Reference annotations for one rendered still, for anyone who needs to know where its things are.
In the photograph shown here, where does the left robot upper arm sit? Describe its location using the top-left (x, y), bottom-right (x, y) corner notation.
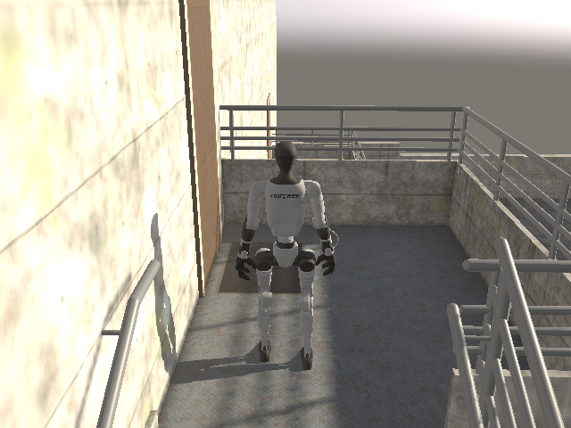
top-left (246, 180), bottom-right (267, 230)

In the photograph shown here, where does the right robot foot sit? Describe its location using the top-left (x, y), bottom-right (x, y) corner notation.
top-left (301, 347), bottom-right (313, 370)

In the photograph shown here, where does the robot left hand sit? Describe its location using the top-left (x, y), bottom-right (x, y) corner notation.
top-left (236, 257), bottom-right (256, 280)

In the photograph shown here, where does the right robot upper arm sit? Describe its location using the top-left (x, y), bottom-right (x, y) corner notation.
top-left (304, 180), bottom-right (327, 229)

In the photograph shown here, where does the robot right forearm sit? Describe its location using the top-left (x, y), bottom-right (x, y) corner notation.
top-left (317, 216), bottom-right (334, 256)

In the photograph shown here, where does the humanoid robot torso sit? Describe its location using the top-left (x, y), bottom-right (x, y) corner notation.
top-left (265, 176), bottom-right (306, 268)

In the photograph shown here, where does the robot left forearm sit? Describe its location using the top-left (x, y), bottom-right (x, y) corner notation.
top-left (237, 217), bottom-right (255, 259)

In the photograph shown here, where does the robot right hand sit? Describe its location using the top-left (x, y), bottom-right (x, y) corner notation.
top-left (316, 253), bottom-right (336, 276)

